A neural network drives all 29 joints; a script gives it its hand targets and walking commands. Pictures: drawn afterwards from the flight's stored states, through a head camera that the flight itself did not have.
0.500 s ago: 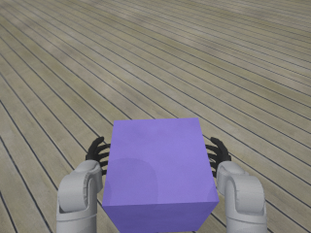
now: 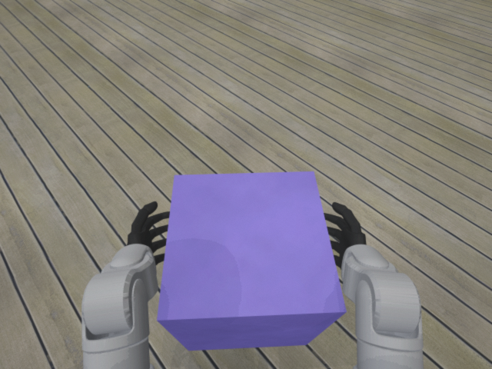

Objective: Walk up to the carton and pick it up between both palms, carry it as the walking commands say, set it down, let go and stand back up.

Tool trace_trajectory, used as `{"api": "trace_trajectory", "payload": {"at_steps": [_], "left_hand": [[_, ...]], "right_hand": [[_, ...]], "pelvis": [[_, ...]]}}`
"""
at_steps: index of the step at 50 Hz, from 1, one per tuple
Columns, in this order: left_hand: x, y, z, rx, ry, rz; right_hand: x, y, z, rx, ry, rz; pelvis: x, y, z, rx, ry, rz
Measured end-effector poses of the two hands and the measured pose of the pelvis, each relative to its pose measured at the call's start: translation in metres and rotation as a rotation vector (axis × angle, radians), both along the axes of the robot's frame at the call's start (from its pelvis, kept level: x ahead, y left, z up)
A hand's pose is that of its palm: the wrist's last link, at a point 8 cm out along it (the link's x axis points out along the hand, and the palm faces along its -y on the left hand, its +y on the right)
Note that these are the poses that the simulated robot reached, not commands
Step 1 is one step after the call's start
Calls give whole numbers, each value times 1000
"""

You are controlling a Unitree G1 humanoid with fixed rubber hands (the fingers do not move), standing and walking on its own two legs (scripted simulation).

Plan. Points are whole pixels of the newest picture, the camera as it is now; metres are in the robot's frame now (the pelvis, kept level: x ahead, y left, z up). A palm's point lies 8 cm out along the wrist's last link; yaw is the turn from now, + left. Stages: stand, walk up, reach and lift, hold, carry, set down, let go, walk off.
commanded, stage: carry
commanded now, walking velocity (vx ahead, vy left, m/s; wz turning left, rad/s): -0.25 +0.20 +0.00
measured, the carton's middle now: (246, 267) +0.28 +0.01 +0.00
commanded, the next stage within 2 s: none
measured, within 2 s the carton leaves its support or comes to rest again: neither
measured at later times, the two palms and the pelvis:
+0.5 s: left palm out of the picture +0.10 +0.34 +0.06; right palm out of the picture +0.12 +0.04 +0.08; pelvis -0.16 +0.17 +0.00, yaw +0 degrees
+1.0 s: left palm out of the picture -0.06 +0.48 +0.07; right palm out of the picture -0.06 +0.18 +0.08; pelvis -0.33 +0.33 -0.01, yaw +1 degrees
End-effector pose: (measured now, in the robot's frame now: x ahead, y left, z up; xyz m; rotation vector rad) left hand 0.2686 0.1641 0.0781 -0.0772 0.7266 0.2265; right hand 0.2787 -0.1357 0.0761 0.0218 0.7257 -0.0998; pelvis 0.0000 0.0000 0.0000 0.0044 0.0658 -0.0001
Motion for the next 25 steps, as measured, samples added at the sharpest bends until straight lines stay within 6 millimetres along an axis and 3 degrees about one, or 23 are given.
{"api": "trace_trajectory", "payload": {"at_steps": [6,11,18,22,25], "left_hand": [[-34,15,2,53,56,-72],[-62,43,3,32,47,-96],[-104,116,-16,-32,4,-67],[-146,157,-23,-53,79,-12],[-168,180,-14,-44,62,14]], "right_hand": [[-55,15,-13,42,55,-61],[-87,43,-4,30,46,-89],[-119,116,1,-31,4,-68],[-146,158,-5,-62,80,-3],[-161,180,0,-45,64,18]], "pelvis": [[-35,35,5,29,-23,-1],[-65,68,8,46,-23,0],[-110,130,-8,36,-30,13],[-136,155,2,-16,-32,8],[-156,172,5,-26,-29,6]]}}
